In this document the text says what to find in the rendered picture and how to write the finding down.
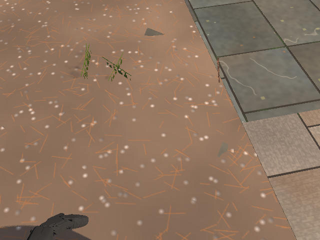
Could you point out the robot left hand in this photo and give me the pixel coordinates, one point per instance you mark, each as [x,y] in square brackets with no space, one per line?
[56,225]

